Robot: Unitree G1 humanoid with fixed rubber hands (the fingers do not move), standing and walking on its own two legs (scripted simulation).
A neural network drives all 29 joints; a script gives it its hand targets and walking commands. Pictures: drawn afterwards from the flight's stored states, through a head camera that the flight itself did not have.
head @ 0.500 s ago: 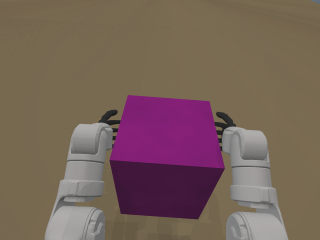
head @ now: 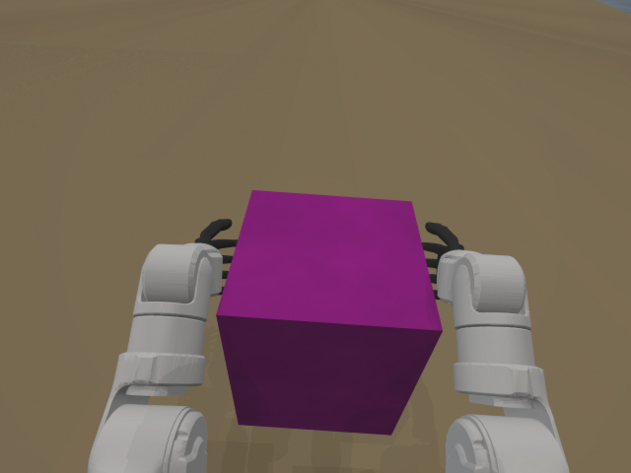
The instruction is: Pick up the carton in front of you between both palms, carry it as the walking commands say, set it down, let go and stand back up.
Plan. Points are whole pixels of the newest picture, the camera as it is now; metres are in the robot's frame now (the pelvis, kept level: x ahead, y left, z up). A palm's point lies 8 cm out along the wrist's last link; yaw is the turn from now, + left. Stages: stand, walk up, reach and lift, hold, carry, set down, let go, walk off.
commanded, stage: carry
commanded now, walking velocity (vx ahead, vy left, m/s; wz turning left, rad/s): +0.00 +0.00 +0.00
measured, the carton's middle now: (323, 315) +0.33 +0.00 +0.05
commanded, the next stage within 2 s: none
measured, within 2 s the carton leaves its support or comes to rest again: neither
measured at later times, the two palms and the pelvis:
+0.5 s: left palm (212, 278) +0.33 +0.14 +0.13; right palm (462, 284) +0.33 -0.16 +0.13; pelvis -0.02 -0.01 +0.00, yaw +0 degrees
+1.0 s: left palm (218, 280) +0.33 +0.13 +0.13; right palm (468, 285) +0.33 -0.17 +0.13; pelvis -0.02 -0.02 +0.00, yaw +0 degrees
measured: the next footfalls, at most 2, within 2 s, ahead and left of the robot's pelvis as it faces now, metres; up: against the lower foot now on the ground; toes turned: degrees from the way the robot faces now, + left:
none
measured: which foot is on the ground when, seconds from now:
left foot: down 0.00-1.00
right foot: down 0.00-1.00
